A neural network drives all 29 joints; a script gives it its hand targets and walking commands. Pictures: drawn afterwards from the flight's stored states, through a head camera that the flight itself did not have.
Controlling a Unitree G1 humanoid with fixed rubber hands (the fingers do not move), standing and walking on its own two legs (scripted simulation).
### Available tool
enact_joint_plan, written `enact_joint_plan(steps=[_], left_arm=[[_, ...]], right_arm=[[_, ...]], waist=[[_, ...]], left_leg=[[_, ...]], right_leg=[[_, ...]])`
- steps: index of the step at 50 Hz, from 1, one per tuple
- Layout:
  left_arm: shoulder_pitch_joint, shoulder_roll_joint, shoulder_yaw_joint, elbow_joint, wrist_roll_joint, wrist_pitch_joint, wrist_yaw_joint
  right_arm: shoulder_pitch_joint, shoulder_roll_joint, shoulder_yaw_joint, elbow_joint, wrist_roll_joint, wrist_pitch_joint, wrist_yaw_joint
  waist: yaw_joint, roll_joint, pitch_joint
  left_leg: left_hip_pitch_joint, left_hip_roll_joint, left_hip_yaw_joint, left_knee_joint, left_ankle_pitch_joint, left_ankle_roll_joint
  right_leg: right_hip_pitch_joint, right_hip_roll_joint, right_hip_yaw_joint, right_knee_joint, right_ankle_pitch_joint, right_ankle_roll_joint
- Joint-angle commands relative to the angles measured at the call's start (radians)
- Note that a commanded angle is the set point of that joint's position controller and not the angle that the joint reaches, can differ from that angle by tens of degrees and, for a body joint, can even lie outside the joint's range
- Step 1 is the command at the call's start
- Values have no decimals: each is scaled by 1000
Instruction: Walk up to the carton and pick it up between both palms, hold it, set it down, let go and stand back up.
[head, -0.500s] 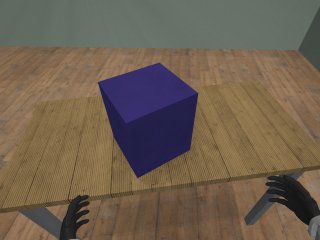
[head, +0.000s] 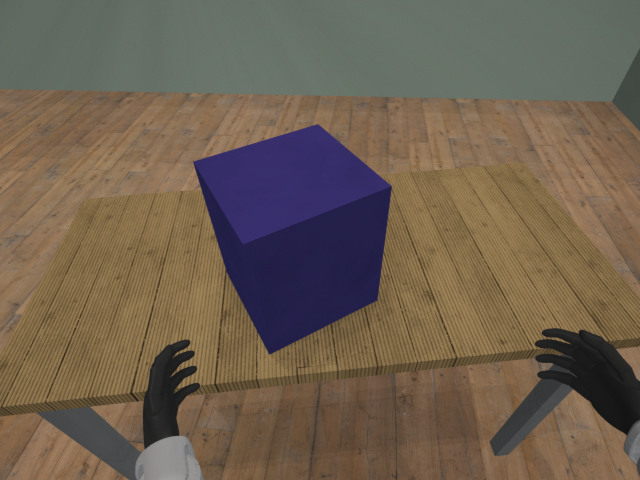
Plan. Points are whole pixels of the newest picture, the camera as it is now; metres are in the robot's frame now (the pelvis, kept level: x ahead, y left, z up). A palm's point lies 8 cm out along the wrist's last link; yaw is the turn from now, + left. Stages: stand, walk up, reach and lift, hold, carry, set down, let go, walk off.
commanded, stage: reach and lift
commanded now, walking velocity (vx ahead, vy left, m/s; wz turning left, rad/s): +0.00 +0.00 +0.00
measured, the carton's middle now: (294, 237) +0.48 +0.07 +0.04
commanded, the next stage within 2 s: none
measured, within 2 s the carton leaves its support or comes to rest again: neither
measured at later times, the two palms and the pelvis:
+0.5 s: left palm (178, 369) +0.24 +0.19 +0.07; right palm (578, 330) +0.30 -0.29 +0.06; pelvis +0.02 +0.00 +0.00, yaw +0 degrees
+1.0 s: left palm (160, 311) +0.26 +0.19 +0.15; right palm (545, 266) +0.36 -0.25 +0.12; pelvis -0.01 +0.00 +0.00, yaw +0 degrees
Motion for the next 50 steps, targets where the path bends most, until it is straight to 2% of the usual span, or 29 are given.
enact_joint_plan(steps=[1,2,4,5,6,8,9,11,12,13,14,15,21,22,26,29,30,31,32,33,35,36,37,40,42,44,45,47,50], left_arm=[[-121,-82,-89,-237,15,-9,16],[-121,-99,-87,-167,5,1,13],[-151,-119,-120,-195,-8,6,2],[-144,-99,-75,-180,14,15,3],[-172,-104,-103,-196,0,24,3],[-128,-72,-50,-190,32,29,4],[-212,-90,-84,-200,1,38,4],[-274,-86,-70,-254,1,49,15],[-226,-78,-46,-210,5,62,13],[-272,-86,-51,-220,7,67,19],[-229,-80,-13,-171,30,76,12],[-209,-101,-48,-218,16,95,9],[-286,-83,-3,-289,9,138,1],[-236,-89,-2,-284,32,144,-3],[-247,-76,21,-335,34,178,-13],[-318,-63,33,-358,26,202,-13],[-310,-64,26,-349,28,222,-17],[-302,-52,58,-366,18,237,-19],[-347,-52,39,-411,21,227,-13],[-394,-38,52,-425,17,244,-7],[-426,-40,62,-411,8,264,-7],[-385,-48,69,-365,41,292,-13],[-490,-43,82,-362,13,300,-12],[-469,-31,110,-356,31,380,-9],[-580,0,168,-306,41,420,-15],[-667,-1,158,-326,22,455,3],[-679,22,187,-289,18,471,1],[-842,15,192,-208,20,497,14],[-813,26,224,-92,23,556,13]], right_arm=[[-208,-241,29,-182,6,-23,-14],[-200,-232,43,-153,-3,-19,-19],[-230,-256,34,-127,-9,-12,-22],[-235,-226,69,-157,-7,-3,-30],[-262,-244,38,-171,-16,-2,-35],[-249,-233,68,-176,-23,7,-44],[-301,-244,36,-146,-17,10,-44],[-372,-215,74,-174,-3,18,-47],[-344,-241,51,-177,-3,22,-51],[-366,-230,60,-147,2,33,-51],[-349,-234,73,-130,0,45,-52],[-314,-248,61,-95,-4,50,-61],[-418,-255,69,-147,-14,61,-93],[-380,-236,86,-145,-13,74,-99],[-406,-247,101,-130,-13,89,-125],[-479,-252,82,-135,-10,112,-133],[-502,-229,107,-184,7,115,-148],[-494,-238,107,-199,0,120,-156],[-528,-261,72,-208,-15,120,-156],[-591,-242,106,-245,-1,127,-162],[-599,-204,130,-247,1,159,-174],[-576,-241,95,-140,-8,181,-169],[-656,-218,117,-190,-5,194,-169],[-648,-251,111,-152,-8,255,-188],[-757,-204,124,-140,-13,292,-196],[-810,-216,107,-115,-21,328,-196],[-832,-206,121,-135,-29,343,-200],[-950,-202,119,-40,-26,375,-185],[-983,-194,127,-53,-34,414,-180]], waist=[[76,-174,-75],[91,-185,-66],[46,-161,-71],[102,-183,-58],[68,-143,-75],[96,-200,-57],[61,-174,-66],[94,-150,-97],[100,-203,-74],[102,-162,-63],[117,-193,-97],[84,-166,-102],[88,-209,-157],[94,-160,-147],[82,-177,-169],[64,-158,-179],[92,-115,-201],[97,-199,-224],[83,-157,-229],[112,-179,-228],[123,-166,-233],[90,-135,-180],[119,-168,-205],[104,-145,-173],[144,-166,-183],[130,-120,-195],[136,-195,-180],[150,-115,-163],[180,-171,-144]], left_leg=[[82,-43,-30,-22,-35,30],[40,-43,-26,-30,-15,29],[100,-43,-44,-34,-11,22],[76,-41,-26,-42,9,24],[100,-43,-29,-35,28,22],[75,-52,-25,-42,51,37],[83,-50,-25,-43,12,28],[99,-46,-15,-42,31,24],[81,-43,-20,-47,34,26],[78,-46,-18,-46,35,17],[65,-43,-14,-42,99,25],[107,-46,-22,-40,151,16],[150,-58,-6,-42,239,18],[139,-56,1,-42,254,9],[173,-63,-4,-35,399,-7],[165,-62,-11,-45,351,-8],[159,-63,-3,-42,354,-9],[166,-65,-5,-36,395,-3],[191,-60,-12,-36,365,-8],[171,-63,-1,-38,329,1],[165,-63,9,-45,350,-5],[218,-55,-10,-55,334,-4],[172,-58,2,-60,297,11],[218,-52,-8,-59,336,0],[186,-55,1,-65,289,18],[177,-56,-5,-70,242,13],[150,-57,3,-66,245,24],[141,-50,-4,-84,134,22],[86,-50,-4,-95,103,36]], right_leg=[[-131,-37,36,-141,-89,-69],[-95,-41,44,-130,-65,-64],[-135,-36,18,-125,-18,-74],[-111,-35,36,-132,-20,-70],[-97,-38,29,-126,21,-73],[-62,-41,49,-136,38,-54],[-85,-43,49,-144,-17,-59],[-104,-28,30,-124,16,-68],[-83,-31,46,-134,-8,-69],[-73,-38,53,-136,-12,-71],[-29,-37,62,-127,104,-69],[-15,-25,36,-112,198,-68],[24,5,11,-102,333,-72],[82,-11,25,-89,440,-66],[121,15,6,-75,584,-72],[112,8,7,-87,534,-68],[141,-2,18,-82,589,-63],[141,13,13,-75,645,-62],[118,5,15,-81,562,-66],[111,-1,20,-86,521,-67],[161,-3,22,-84,598,-58],[101,9,6,-102,452,-71],[88,10,24,-114,382,-73],[82,13,-1,-118,434,-63],[106,6,14,-134,380,-57],[59,-4,21,-147,228,-67],[63,5,19,-139,242,-53],[13,0,14,-165,59,-69],[40,-16,37,-178,13,-48]])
